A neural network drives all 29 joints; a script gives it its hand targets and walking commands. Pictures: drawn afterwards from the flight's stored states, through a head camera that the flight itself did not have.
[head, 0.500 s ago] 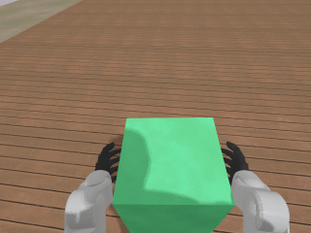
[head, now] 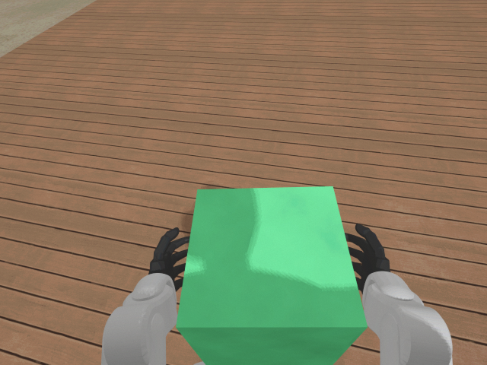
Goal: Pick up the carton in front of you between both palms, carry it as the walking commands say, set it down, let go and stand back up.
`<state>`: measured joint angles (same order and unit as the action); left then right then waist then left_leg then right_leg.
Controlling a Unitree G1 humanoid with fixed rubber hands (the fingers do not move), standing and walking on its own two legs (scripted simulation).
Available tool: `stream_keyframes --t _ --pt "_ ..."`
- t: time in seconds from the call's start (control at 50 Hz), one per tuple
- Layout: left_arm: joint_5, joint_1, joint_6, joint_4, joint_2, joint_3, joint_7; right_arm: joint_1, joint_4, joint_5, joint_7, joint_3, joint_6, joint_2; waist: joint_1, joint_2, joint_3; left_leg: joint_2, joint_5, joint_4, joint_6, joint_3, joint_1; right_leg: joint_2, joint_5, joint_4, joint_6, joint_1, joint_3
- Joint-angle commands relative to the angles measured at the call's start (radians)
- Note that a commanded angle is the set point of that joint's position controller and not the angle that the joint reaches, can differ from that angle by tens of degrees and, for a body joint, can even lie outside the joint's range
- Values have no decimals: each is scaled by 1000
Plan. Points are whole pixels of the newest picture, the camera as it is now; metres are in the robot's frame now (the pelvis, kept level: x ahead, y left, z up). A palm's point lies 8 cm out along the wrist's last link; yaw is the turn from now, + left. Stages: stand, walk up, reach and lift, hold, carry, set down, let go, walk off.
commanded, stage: carry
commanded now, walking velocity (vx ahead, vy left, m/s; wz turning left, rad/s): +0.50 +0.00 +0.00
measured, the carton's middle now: (266, 283) +0.25 +0.00 +0.00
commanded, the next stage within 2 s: none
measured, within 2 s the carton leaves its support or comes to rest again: neither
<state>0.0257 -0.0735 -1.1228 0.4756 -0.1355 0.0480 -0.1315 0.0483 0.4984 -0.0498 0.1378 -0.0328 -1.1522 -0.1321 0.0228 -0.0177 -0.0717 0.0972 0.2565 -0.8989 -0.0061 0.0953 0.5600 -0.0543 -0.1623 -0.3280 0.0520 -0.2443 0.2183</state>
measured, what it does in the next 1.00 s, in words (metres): walks ahead: left foot, then right foot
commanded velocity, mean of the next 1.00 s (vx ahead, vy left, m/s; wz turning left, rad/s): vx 0.15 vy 0.00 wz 0.00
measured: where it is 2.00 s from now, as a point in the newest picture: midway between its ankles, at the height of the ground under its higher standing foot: (261, 310)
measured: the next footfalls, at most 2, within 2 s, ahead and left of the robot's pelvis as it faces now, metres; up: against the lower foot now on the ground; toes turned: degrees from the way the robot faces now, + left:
left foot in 0.24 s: +0.34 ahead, +0.13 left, +0.00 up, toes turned +10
right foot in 0.66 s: +0.58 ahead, -0.08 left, +0.00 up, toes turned -13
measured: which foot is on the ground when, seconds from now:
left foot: up 0.00-0.22, down 0.24-0.72, up 0.74-0.82, down 0.84-1.00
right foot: down 0.00-0.28, up 0.30-0.64, down 0.66-1.00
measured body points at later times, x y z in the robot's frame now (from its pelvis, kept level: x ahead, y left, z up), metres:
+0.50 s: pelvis +0.32 +0.05 +0.00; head +0.34 +0.07 +0.45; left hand +0.58 +0.18 +0.07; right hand +0.55 -0.12 +0.09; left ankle +0.30 +0.12 -0.75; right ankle +0.35 -0.10 -0.69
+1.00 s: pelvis +0.50 +0.02 -0.02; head +0.50 +0.01 +0.43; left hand +0.75 +0.17 +0.06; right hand +0.75 -0.14 +0.06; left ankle +0.38 +0.14 -0.75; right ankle +0.54 -0.07 -0.75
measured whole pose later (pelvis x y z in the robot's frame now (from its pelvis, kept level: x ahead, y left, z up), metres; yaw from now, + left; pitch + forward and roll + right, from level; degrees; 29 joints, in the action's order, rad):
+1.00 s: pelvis +0.50 +0.02 -0.02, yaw +0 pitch +4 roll -1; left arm 0.03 -0.03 -1.16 0.51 -0.13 0.04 -0.13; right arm 0.02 0.53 -0.05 0.13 -0.05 -1.18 -0.13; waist 0.01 -0.04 -0.09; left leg 0.08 0.43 -0.48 -0.04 0.10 0.12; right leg -0.03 -0.19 -0.50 0.07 -0.38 0.24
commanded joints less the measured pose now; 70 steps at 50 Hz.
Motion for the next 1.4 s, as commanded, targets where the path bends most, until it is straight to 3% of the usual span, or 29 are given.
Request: stream_keyframes --t 0.0,0.04,0.12,0.14,0.18,0.2,0.22,0.24,0.26,0.28,0.32,0.38,0.44,0.54,0.6,0.62,0.64,0.66,0.7,0.78,0.86,0.92,0.96,1.0,1.06,1.12,1.24,1.26,1.38 --pt "-270 385 -2 146 -802 -671 153 -326 87 230 -129 639 20 -831 -13 132 -152 16 -143 282 -12 34 9 -225 5 205 69 212 -153" --pt "-266 401 -12 177 -768 -661 148 -351 124 225 -126 649 8 -798 -8 175 -101 14 -185 308 -11 74 25 -224 27 204 71 206 -134" --pt "-261 398 -51 176 -704 -650 108 -367 138 258 -115 599 -24 -694 0 120 -64 -5 -214 378 -1 89 -34 -208 134 157 52 223 -132" --pt "-244 371 -59 157 -677 -631 99 -350 153 254 -107 607 -35 -667 4 175 -57 7 -191 402 1 93 -59 -219 89 143 46 221 -114" --pt "-225 388 -80 185 -617 -618 83 -279 68 241 -91 566 -55 -632 -34 109 -144 -51 -80 482 32 154 -322 -122 295 -143 -2 182 -4" --pt "-223 374 -93 156 -617 -602 76 -300 98 239 -87 535 -60 -602 -50 -16 -224 65 18 498 82 -44 -579 -82 225 -401 -49 -39 16" --pt "-236 402 -96 204 -624 -639 70 -289 100 244 -88 529 -60 -587 -58 -350 -318 283 -15 586 172 -434 -789 20 -38 -696 -92 -278 -10" --pt "-261 422 -102 191 -632 -656 73 -322 91 248 -85 523 -59 -620 -51 -347 -285 332 -168 659 248 -587 -822 61 -324 -858 -79 -446 -95" --pt "-281 406 -93 181 -683 -654 78 -357 120 273 -91 547 -51 -676 -59 -245 -279 326 -335 629 260 -490 -810 13 -330 -944 -51 -528 -145" --pt "-274 438 -79 208 -725 -655 86 -360 138 293 -100 571 -43 -736 -50 -105 -266 285 -436 590 187 -395 -747 -26 -282 -931 -49 -504 -192" --pt "-269 431 -59 186 -818 -668 103 -402 175 312 -130 616 -26 -796 -37 -21 -286 253 -372 636 123 -222 -614 -85 -150 -795 -42 -376 -209" --pt "-227 391 -34 166 -872 -673 100 -412 189 331 -159 651 -5 -816 -36 -125 -218 195 -612 638 92 -71 -599 -39 -61 -621 -61 -371 -128" --pt "-206 374 -27 198 -831 -676 91 -372 187 322 -164 625 -5 -788 -29 -144 -222 167 -785 619 87 9 -608 -5 -9 -469 -68 -319 -89" --pt "-249 390 -60 236 -754 -693 90 -276 147 268 -138 593 -26 -716 -40 -165 -170 141 -788 555 74 100 -620 41 147 -202 -76 -234 -17" --pt "-257 398 -82 202 -724 -668 107 -309 160 232 -123 576 -45 -666 -23 -69 -186 67 -653 337 -4 162 -511 56 433 12 -65 82 46" --pt "-248 383 -90 184 -692 -644 109 -305 139 220 -113 558 -50 -643 -28 -38 -197 47 -408 301 -43 110 -365 -96 675 -58 -35 230 -92" --pt "-230 342 -92 142 -668 -623 107 -311 129 218 -109 572 -64 -631 -15 123 -263 -2 -68 223 -60 82 -260 -225 997 -123 38 354 -245" --pt "-248 342 -90 138 -677 -620 104 -340 139 237 -107 583 -68 -638 -7 177 -294 -15 177 214 -50 29 -232 -289 1131 -117 108 372 -300" --pt "-234 332 -82 101 -724 -608 112 -368 133 259 -119 621 -65 -714 -11 184 -308 0 307 244 -21 -10 -241 -307 765 -57 124 335 -316" --pt "-280 417 -41 152 -871 -646 149 -403 141 275 -151 663 -25 -868 -24 144 -375 -9 51 485 -25 9 -384 -161 510 -76 26 279 -186" --pt "-257 407 -23 142 -872 -665 149 -364 118 267 -161 653 -7 -842 -22 30 -311 55 -196 446 -30 -16 -378 -137 545 -152 10 218 -113" --pt "-257 394 -29 145 -829 -656 140 -372 128 267 -151 653 -12 -813 -26 55 -313 40 -268 422 -34 -9 -404 -111 602 -205 22 198 -130" --pt "-261 405 -38 180 -806 -657 134 -375 142 279 -144 640 -15 -785 -27 -55 -292 53 -330 415 -26 -19 -404 -119 577 -224 30 164 -119" --pt "-268 418 -46 186 -788 -653 124 -346 140 270 -135 624 -25 -751 -22 18 -305 55 -423 397 -24 -20 -416 -98 649 -243 34 158 -111" --pt "-252 409 -66 145 -750 -653 112 -325 97 244 -125 588 -38 -714 -23 -62 -242 64 -482 414 -26 -14 -406 -103 547 -259 22 98 -100" --pt "-244 399 -81 123 -735 -637 107 -341 79 244 -119 585 -51 -691 -23 -32 -221 78 -556 411 -15 -32 -418 -88 415 -264 2 60 -89" --pt "-224 441 -75 112 -771 -626 108 -435 131 267 -129 618 -51 -731 -29 36 -171 50 -296 440 -6 -25 -328 -105 404 -222 1 88 -107" --pt "-252 440 -76 139 -759 -639 110 -410 100 274 -130 602 -53 -738 -27 2 -172 54 -245 449 0 -27 -332 -110 381 -210 -7 88 -93" --pt "-224 428 -82 119 -748 -622 110 -421 101 264 -132 599 -59 -734 -26 -4 -167 57 -235 481 6 -49 -367 -104 257 -202 -12 62 -114"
